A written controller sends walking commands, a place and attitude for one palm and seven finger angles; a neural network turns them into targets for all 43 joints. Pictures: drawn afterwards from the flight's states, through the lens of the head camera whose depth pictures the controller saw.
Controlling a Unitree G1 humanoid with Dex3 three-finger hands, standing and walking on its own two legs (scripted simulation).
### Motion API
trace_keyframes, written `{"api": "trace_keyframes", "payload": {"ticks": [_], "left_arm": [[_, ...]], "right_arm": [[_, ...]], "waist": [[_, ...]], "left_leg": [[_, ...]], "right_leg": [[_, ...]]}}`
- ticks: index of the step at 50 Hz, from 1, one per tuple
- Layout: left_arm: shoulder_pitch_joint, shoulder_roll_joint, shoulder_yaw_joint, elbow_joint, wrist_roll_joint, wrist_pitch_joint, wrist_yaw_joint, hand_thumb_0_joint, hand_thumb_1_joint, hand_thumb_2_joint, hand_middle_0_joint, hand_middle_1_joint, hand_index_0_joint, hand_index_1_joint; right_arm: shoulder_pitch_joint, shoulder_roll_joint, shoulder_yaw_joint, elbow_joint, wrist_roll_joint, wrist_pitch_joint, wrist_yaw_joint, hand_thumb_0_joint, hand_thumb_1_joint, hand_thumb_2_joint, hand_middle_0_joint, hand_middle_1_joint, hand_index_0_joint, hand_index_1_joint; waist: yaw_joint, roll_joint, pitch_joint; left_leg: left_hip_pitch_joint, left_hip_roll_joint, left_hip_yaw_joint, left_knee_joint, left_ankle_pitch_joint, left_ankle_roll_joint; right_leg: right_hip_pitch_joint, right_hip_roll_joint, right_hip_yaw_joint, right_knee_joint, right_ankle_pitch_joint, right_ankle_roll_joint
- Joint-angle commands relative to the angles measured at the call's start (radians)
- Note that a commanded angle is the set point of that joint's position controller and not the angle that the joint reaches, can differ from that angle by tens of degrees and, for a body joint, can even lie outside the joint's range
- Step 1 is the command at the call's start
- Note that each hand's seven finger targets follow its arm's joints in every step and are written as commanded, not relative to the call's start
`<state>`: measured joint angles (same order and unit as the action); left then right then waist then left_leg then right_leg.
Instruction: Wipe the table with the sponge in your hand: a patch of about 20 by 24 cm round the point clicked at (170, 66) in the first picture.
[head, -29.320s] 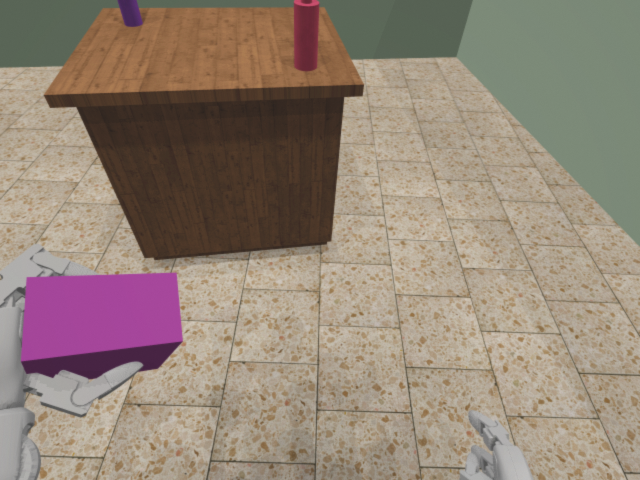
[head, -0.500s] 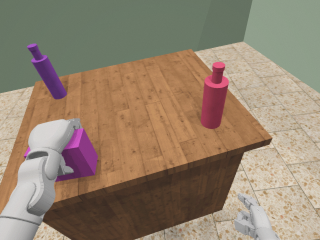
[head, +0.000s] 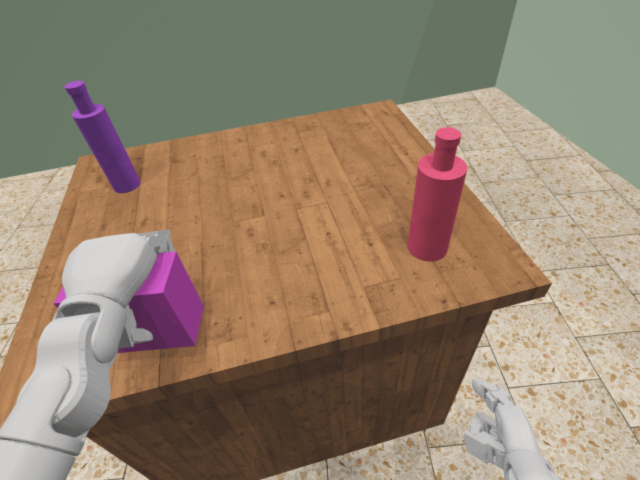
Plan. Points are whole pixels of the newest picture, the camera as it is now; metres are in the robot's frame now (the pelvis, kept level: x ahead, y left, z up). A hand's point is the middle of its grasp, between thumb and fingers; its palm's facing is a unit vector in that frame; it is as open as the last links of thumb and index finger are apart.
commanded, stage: move the sponge above the wiping area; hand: left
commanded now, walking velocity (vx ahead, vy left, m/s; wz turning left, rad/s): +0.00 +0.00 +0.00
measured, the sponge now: (143, 312) +0.26 +0.29 +0.07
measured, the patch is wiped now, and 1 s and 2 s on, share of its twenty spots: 0.00 0.00 0.00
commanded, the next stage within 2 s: lower the sponge onto the table in 1.40 s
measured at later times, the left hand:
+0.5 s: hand (116, 294) +0.26 +0.30 +0.12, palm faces +0.05 -0.03 -1.00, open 10.3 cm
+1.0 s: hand (97, 293) +0.25 +0.31 +0.13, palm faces +0.10 -0.02 -0.99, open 10.3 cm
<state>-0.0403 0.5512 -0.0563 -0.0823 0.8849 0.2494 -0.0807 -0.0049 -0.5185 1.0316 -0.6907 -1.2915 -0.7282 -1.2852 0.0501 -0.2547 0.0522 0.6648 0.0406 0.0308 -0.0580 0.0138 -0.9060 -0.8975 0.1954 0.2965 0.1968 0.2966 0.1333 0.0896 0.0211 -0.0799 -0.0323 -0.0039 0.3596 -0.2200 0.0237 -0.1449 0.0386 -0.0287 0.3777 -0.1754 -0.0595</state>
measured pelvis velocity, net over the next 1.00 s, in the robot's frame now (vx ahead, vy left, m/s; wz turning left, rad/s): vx -0.01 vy -0.01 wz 0.00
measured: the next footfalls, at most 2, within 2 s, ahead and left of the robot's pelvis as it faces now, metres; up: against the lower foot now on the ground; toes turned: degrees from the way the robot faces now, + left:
none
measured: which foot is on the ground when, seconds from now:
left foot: down 0.00-1.00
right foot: down 0.00-1.00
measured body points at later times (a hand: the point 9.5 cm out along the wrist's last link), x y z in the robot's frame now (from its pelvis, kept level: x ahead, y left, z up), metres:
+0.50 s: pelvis -0.01 -0.01 +0.00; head -0.02 -0.04 +0.45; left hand +0.25 +0.30 +0.18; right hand +0.23 -0.21 -0.09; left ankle -0.01 +0.11 -0.75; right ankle +0.02 -0.08 -0.75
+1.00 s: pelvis -0.01 -0.01 +0.00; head -0.02 -0.05 +0.45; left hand +0.24 +0.31 +0.19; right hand +0.22 -0.21 -0.09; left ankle -0.01 +0.11 -0.75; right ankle +0.02 -0.08 -0.75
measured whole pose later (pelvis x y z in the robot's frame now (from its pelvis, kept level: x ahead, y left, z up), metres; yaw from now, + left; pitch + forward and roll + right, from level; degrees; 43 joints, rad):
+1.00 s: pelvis -0.01 -0.01 +0.00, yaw +0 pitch -5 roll +0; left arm -0.05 0.60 0.02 -0.02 0.86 0.27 -0.03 0.00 -0.52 1.03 -0.70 -1.28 -0.73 -1.28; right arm 0.07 -0.27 0.04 0.69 0.05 0.04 -0.06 0.01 -0.91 -0.90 0.20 0.30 0.20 0.30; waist 0.14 0.09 0.02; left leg -0.08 -0.02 -0.01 0.38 -0.22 0.01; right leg -0.14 0.05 -0.03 0.38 -0.17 -0.07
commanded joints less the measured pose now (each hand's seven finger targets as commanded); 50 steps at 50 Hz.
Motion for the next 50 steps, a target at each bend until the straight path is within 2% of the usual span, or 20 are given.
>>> {"api": "trace_keyframes", "payload": {"ticks": [1, 4, 7, 10, 12, 14, 16, 18, 19, 20, 24, 25, 31, 36, 37, 39, 41, 44, 47, 50], "left_arm": [[-0.330, 0.303, 0.256, -0.156, 0.020, 0.078, 0.120, 0.000, 0.100, 1.300, -1.200, -1.600, -1.200, -1.600], [-0.257, 0.288, 0.246, -0.130, -0.008, 0.158, 0.092, 0.000, 0.100, 1.300, -1.200, -1.600, -1.200, -1.600], [-0.168, 0.178, 0.123, -0.156, -0.037, 0.211, 0.020, 0.000, 0.100, 1.300, -1.200, -1.600, -1.200, -1.600], [-0.138, 0.183, 0.106, -0.178, -0.028, 0.221, -0.041, 0.000, 0.100, 1.300, -1.200, -1.600, -1.200, -1.600], [-0.197, 0.232, 0.123, -0.180, -0.006, 0.190, -0.061, 0.000, 0.100, 1.300, -1.200, -1.600, -1.200, -1.600], [-0.272, 0.306, 0.181, -0.265, 0.005, 0.128, -0.050, 0.000, 0.100, 1.300, -1.200, -1.600, -1.200, -1.600], [-0.337, 0.334, 0.213, -0.242, 0.018, 0.051, -0.016, 0.000, 0.100, 1.300, -1.200, -1.600, -1.200, -1.600], [-0.383, 0.353, 0.243, -0.237, 0.027, -0.011, 0.025, 0.000, 0.100, 1.300, -1.200, -1.600, -1.200, -1.600], [-0.420, 0.414, 0.293, -0.267, 0.033, -0.024, 0.050, 0.000, 0.100, 1.300, -1.200, -1.600, -1.200, -1.600], [-0.453, 0.376, 0.268, -0.234, 0.039, -0.031, 0.073, 0.000, 0.100, 1.300, -1.200, -1.600, -1.200, -1.600], [-0.439, 0.359, 0.270, -0.127, 0.017, 0.014, 0.109, 0.000, 0.100, 1.300, -1.200, -1.600, -1.200, -1.600], [-0.428, 0.315, 0.237, -0.094, 0.004, 0.035, 0.107, 0.000, 0.100, 1.300, -1.200, -1.600, -1.200, -1.600], [-0.254, 0.207, 0.122, -0.032, -0.030, 0.149, -0.001, 0.000, 0.100, 1.300, -1.200, -1.600, -1.200, -1.600], [-0.184, 0.277, 0.187, -0.132, -0.019, 0.107, -0.054, 0.000, 0.100, 1.300, -1.200, -1.600, -1.200, -1.600], [-0.206, 0.271, 0.184, -0.173, -0.017, 0.080, -0.049, 0.000, 0.100, 1.300, -1.200, -1.600, -1.200, -1.600], [-0.249, 0.375, 0.280, -0.258, -0.005, 0.027, -0.012, 0.000, 0.100, 1.300, -1.200, -1.600, -1.200, -1.600], [-0.272, 0.373, 0.305, -0.238, 0.009, -0.011, 0.038, 0.000, 0.100, 1.300, -1.200, -1.600, -1.200, -1.600], [-0.337, 0.411, 0.343, -0.255, 0.009, -0.018, 0.101, 0.000, 0.100, 1.300, -1.200, -1.600, -1.200, -1.600], [-0.344, 0.347, 0.285, -0.107, -0.008, 0.026, 0.125, 0.000, 0.100, 1.300, -1.200, -1.600, -1.200, -1.600], [-0.389, 0.307, 0.214, -0.044, -0.018, 0.087, 0.089, 0.000, 0.100, 1.300, -1.200, -1.600, -1.200, -1.600]], "right_arm": [[-0.191, -0.100, -0.042, -0.152, 0.008, -0.042, 0.008, 0.000, -0.900, -0.900, 0.200, 0.300, 0.200, 0.300], [-0.241, -0.114, -0.038, -0.162, 0.020, -0.028, 0.020, 0.000, -0.900, -0.900, 0.200, 0.300, 0.200, 0.300], [-0.243, -0.118, -0.039, -0.187, 0.026, -0.016, 0.025, 0.000, -0.900, -0.900, 0.200, 0.300, 0.200, 0.300], [-0.239, -0.121, -0.030, -0.201, 0.029, -0.013, 0.020, 0.000, -0.900, -0.900, 0.200, 0.300, 0.200, 0.300], [-0.223, -0.126, -0.029, -0.199, 0.026, -0.008, 0.011, 0.000, -0.900, -0.900, 0.200, 0.300, 0.200, 0.300], [-0.239, -0.115, -0.023, -0.210, 0.022, -0.024, -0.004, 0.000, -0.900, -0.900, 0.200, 0.300, 0.200, 0.300], [-0.189, -0.106, -0.027, -0.191, 0.010, -0.042, -0.022, 0.000, -0.900, -0.900, 0.200, 0.300, 0.200, 0.300], [-0.167, -0.102, -0.035, -0.172, 0.005, -0.049, -0.031, 0.000, -0.900, -0.900, 0.200, 0.300, 0.200, 0.300], [-0.184, -0.105, -0.034, -0.172, 0.007, -0.061, -0.034, 0.000, -0.900, -0.900, 0.200, 0.300, 0.200, 0.300], [-0.165, -0.092, -0.034, -0.160, 0.005, -0.069, -0.035, 0.000, -0.900, -0.900, 0.200, 0.300, 0.200, 0.300], [-0.187, -0.106, -0.039, -0.142, 0.018, -0.064, -0.019, 0.000, -0.900, -0.900, 0.200, 0.300, 0.200, 0.300], [-0.181, -0.106, -0.043, -0.137, 0.017, -0.063, -0.017, 0.000, -0.900, -0.900, 0.200, 0.300, 0.200, 0.300], [-0.214, -0.126, -0.042, -0.169, 0.026, -0.040, 0.001, 0.000, -0.900, -0.900, 0.200, 0.300, 0.200, 0.300], [-0.199, -0.125, -0.037, -0.196, 0.021, -0.027, 0.007, 0.000, -0.900, -0.900, 0.200, 0.300, 0.200, 0.300], [-0.196, -0.120, -0.036, -0.203, 0.017, -0.027, 0.005, 0.000, -0.900, -0.900, 0.200, 0.300, 0.200, 0.300], [-0.209, -0.115, -0.034, -0.209, 0.011, -0.038, -0.004, 0.000, -0.900, -0.900, 0.200, 0.300, 0.200, 0.300], [-0.171, -0.102, -0.040, -0.189, 0.003, -0.046, -0.009, 0.000, -0.900, -0.900, 0.200, 0.300, 0.200, 0.300], [-0.184, -0.102, -0.047, -0.172, 0.008, -0.051, -0.009, 0.000, -0.900, -0.900, 0.200, 0.300, 0.200, 0.300], [-0.167, -0.111, -0.054, -0.139, 0.016, -0.048, -0.009, 0.000, -0.900, -0.900, 0.200, 0.300, 0.200, 0.300], [-0.203, -0.121, -0.048, -0.137, 0.027, -0.046, -0.015, 0.000, -0.900, -0.900, 0.200, 0.300, 0.200, 0.300]], "waist": [[0.015, 0.044, -0.248], [0.020, 0.004, -0.229], [-0.004, -0.046, -0.217], [-0.021, -0.112, -0.203], [-0.033, -0.123, -0.175], [-0.025, -0.091, -0.204], [-0.025, -0.072, -0.228], [-0.018, -0.009, -0.240], [-0.010, 0.052, -0.247], [-0.016, 0.067, -0.261], [-0.008, 0.126, -0.212], [-0.013, 0.094, -0.224], [-0.018, -0.076, -0.215], [-0.010, -0.122, -0.224], [-0.011, -0.114, -0.233], [0.007, -0.055, -0.242], [0.008, -0.040, -0.241], [0.012, 0.067, -0.222], [-0.010, 0.051, -0.176], [-0.032, 0.037, -0.167]], "left_leg": [[-0.039, -0.009, -0.048, -0.046, 0.294, 0.004], [-0.058, -0.011, -0.054, -0.050, 0.272, 0.004], [-0.065, -0.007, -0.043, -0.036, 0.260, 0.017], [-0.074, -0.006, -0.045, -0.019, 0.234, 0.032], [-0.075, -0.006, -0.053, -0.020, 0.191, 0.037], [-0.042, -0.008, -0.060, -0.020, 0.162, 0.043], [-0.017, -0.015, -0.052, -0.013, 0.169, 0.043], [-0.001, -0.017, -0.058, -0.023, 0.182, 0.035], [0.008, -0.022, -0.067, -0.027, 0.167, 0.034], [0.003, -0.024, -0.053, -0.026, 0.185, 0.028], [-0.027, -0.023, -0.058, -0.050, 0.183, 0.010], [-0.040, -0.017, -0.048, -0.048, 0.194, 0.010], [-0.082, -0.010, -0.045, -0.039, 0.193, 0.022], [-0.078, -0.010, -0.051, -0.022, 0.191, 0.037], [-0.068, -0.011, -0.050, -0.019, 0.190, 0.038], [-0.051, -0.013, -0.062, -0.020, 0.179, 0.038], [-0.041, -0.016, -0.053, -0.015, 0.204, 0.035], [-0.027, -0.020, -0.065, -0.023, 0.191, 0.024], [-0.056, -0.017, -0.050, -0.033, 0.162, 0.014], [-0.066, -0.019, -0.039, -0.038, 0.129, 0.018]], "right_leg": [[0.156, -0.015, 0.096, -0.040, 0.157, -0.040], [0.157, -0.015, 0.117, -0.038, 0.156, -0.040], [0.148, -0.032, 0.078, -0.029, 0.184, -0.016], [0.126, -0.033, 0.079, -0.018, 0.170, -0.008], [0.096, -0.031, 0.081, -0.028, 0.116, -0.004], [0.087, -0.019, 0.115, -0.041, 0.061, -0.011], [0.093, -0.022, 0.088, -0.049, 0.046, -0.009], [0.102, -0.013, 0.093, -0.058, 0.053, -0.019], [0.102, -0.001, 0.139, -0.069, 0.032, -0.034], [0.116, -0.008, 0.108, -0.063, 0.041, -0.034], [0.113, -0.006, 0.134, -0.081, 0.043, -0.049], [0.128, -0.019, 0.099, -0.071, 0.064, -0.039], [0.144, -0.039, 0.085, -0.046, 0.126, -0.014], [0.137, -0.036, 0.080, -0.024, 0.120, -0.004], [0.134, -0.036, 0.077, -0.025, 0.115, -0.003], [0.131, -0.022, 0.119, -0.031, 0.080, -0.016], [0.132, -0.021, 0.100, -0.032, 0.089, -0.019], [0.117, -0.007, 0.153, -0.061, 0.057, -0.040], [0.103, -0.017, 0.127, -0.079, 0.033, -0.035], [0.090, -0.027, 0.118, -0.085, 0.008, -0.026]]}}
